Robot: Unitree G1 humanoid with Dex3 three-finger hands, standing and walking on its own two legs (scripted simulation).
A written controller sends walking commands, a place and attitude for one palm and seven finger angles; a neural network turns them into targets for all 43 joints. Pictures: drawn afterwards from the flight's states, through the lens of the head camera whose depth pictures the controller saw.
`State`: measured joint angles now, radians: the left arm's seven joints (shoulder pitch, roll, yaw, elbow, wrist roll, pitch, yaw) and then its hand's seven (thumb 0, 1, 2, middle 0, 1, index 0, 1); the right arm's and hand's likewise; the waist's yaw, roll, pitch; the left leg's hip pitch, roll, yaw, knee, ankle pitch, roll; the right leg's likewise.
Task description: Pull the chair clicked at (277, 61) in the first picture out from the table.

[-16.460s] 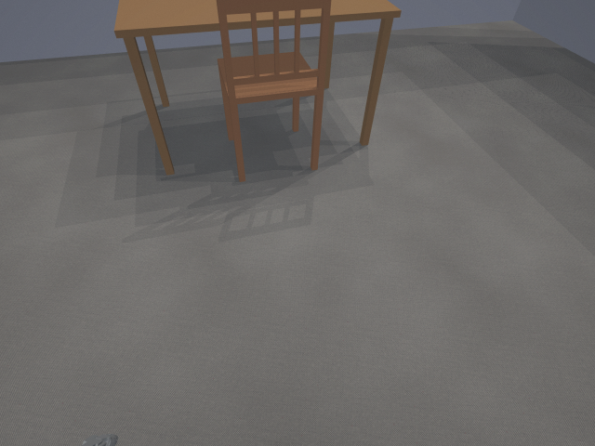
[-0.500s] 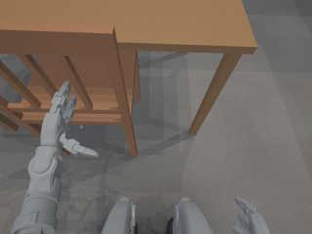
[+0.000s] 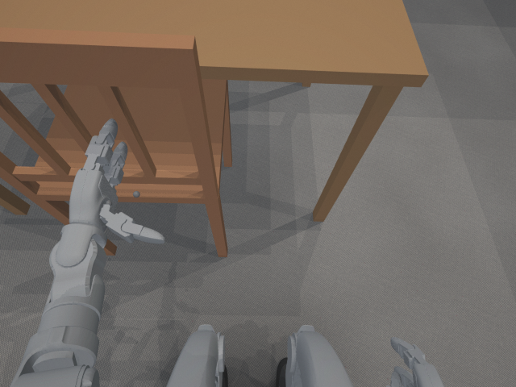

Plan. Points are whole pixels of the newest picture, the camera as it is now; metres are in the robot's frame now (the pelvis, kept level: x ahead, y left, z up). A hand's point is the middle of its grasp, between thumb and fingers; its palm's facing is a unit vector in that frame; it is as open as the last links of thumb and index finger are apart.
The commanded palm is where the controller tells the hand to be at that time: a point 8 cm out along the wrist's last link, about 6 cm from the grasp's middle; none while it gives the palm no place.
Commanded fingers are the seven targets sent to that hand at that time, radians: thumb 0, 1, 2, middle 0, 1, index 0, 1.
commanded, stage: push the fingers through the gap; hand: left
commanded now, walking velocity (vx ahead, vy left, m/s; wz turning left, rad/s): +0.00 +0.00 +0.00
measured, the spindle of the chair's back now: (80, 134) +0.51 +0.31 +0.02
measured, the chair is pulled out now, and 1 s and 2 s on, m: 0.00 0.00 0.00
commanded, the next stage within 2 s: hook a spindle and tug to test in 1.18 s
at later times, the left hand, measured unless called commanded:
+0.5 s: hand (143, 164) +0.44 +0.19 +0.03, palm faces -0.01 -1.00 -0.04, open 17.0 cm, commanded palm +0.43 +0.24 +0.03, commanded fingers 0.00 -0.50 0.30 -0.06 -0.08 -0.06 -0.08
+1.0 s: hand (145, 147) +0.48 +0.20 +0.02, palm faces -0.01 -1.00 -0.04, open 16.9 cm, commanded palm +0.46 +0.24 +0.02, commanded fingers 0.00 -0.50 0.30 -0.06 -0.08 -0.06 -0.08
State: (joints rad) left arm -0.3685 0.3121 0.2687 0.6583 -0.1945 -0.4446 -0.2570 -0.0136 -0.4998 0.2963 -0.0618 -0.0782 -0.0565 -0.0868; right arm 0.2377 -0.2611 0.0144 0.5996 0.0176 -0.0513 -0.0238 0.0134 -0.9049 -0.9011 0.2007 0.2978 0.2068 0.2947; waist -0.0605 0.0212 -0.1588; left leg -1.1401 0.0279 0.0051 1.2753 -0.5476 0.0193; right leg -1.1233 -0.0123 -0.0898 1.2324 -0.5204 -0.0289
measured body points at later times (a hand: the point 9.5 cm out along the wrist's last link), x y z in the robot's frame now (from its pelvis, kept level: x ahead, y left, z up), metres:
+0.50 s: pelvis +0.00 +0.01 +0.00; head +0.14 +0.02 +0.42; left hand +0.44 +0.25 +0.03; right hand +0.08 -0.26 -0.12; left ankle +0.03 +0.11 -0.62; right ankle +0.03 -0.11 -0.62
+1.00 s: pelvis +0.01 +0.01 +0.00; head +0.16 +0.02 +0.42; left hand +0.48 +0.25 +0.02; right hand +0.05 -0.26 -0.12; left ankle +0.03 +0.11 -0.62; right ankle +0.03 -0.11 -0.62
